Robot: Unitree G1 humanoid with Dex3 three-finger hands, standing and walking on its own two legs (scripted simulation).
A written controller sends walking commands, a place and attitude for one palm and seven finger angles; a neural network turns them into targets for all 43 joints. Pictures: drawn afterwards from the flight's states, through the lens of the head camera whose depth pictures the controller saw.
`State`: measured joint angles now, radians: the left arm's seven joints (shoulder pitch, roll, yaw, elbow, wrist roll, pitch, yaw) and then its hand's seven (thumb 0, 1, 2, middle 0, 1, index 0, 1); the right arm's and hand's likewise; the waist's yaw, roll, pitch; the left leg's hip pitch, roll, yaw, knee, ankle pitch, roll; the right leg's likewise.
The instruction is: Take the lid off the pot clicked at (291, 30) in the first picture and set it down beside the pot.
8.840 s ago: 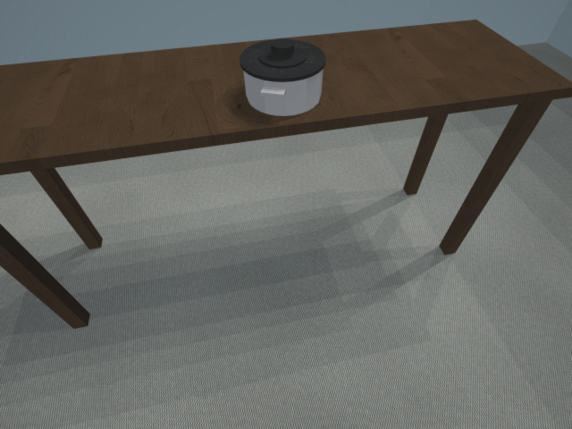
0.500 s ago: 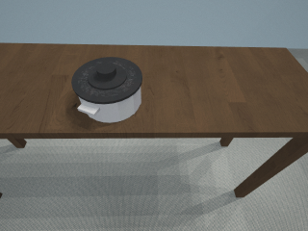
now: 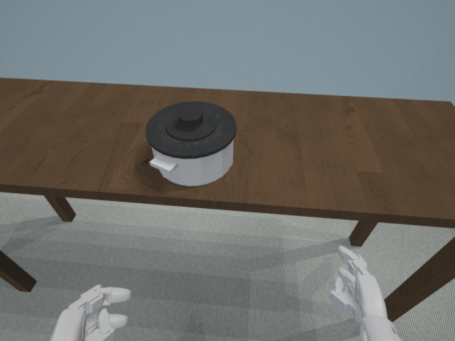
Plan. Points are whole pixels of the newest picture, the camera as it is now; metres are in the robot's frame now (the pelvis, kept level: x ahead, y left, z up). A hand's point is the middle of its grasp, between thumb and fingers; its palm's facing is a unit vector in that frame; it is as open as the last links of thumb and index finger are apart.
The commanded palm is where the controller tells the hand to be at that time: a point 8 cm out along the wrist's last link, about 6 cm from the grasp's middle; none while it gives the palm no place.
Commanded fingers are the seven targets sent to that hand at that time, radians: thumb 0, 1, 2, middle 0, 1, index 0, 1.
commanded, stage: lift the closed hand beside the body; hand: left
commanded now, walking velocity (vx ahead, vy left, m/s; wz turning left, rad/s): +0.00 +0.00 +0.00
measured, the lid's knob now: (190, 116) +0.52 +0.15 +0.14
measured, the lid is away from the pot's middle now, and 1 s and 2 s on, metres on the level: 0.00 0.00 0.00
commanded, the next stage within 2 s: raise the hand higher, near the body in 0.22 s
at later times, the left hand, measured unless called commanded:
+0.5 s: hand (78, 301) +0.15 +0.24 +0.07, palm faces +0.25 -0.86 -0.44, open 3.1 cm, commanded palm +0.09 +0.27 +0.11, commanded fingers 0.00 0.90 0.90 -1.30 -1.50 -1.30 -1.50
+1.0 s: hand (69, 259) +0.18 +0.24 +0.14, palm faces +0.33 -0.85 -0.42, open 3.1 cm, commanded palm +0.12 +0.27 +0.17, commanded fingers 0.00 0.90 0.90 -1.30 -1.50 -1.30 -1.50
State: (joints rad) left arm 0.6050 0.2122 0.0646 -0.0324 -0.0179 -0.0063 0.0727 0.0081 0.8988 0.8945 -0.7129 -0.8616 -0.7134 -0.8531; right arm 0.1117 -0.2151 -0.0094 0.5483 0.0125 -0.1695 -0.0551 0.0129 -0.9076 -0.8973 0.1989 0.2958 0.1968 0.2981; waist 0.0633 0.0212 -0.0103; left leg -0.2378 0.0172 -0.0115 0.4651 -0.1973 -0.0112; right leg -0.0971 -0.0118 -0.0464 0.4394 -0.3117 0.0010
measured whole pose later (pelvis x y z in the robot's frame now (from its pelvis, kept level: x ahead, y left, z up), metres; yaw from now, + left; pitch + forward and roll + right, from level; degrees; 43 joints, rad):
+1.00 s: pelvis +0.01 +0.01 +0.00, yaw -1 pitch -4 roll +0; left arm 0.61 0.31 0.26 -0.49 -0.03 -0.10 0.07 0.01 0.89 0.89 -1.30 -1.50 -1.30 -1.49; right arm 0.16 -0.19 0.03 0.60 0.00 -0.16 -0.07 0.02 -0.90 -0.90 0.20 0.30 0.20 0.30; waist 0.08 0.05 0.03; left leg -0.15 0.02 0.01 0.43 -0.20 -0.01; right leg -0.01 -0.01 -0.02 0.38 -0.29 0.01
